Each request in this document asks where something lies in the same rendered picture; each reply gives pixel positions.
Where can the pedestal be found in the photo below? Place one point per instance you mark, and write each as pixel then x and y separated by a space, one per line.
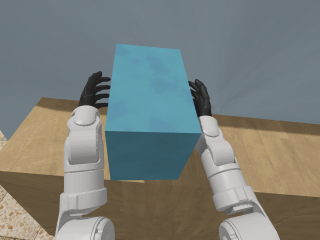
pixel 280 160

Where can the right robot hand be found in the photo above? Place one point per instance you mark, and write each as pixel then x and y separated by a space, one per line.
pixel 202 100

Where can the left robot forearm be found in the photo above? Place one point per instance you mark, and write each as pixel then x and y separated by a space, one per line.
pixel 83 164

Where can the left robot upper arm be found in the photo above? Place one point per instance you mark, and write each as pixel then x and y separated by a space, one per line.
pixel 87 228

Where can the left robot hand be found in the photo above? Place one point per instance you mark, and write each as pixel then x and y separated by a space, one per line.
pixel 89 96

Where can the right robot upper arm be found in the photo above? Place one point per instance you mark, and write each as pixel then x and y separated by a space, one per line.
pixel 252 226

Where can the carton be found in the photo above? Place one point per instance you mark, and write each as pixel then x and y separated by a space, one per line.
pixel 151 124

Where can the right robot forearm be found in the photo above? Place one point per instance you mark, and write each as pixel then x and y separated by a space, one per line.
pixel 230 190

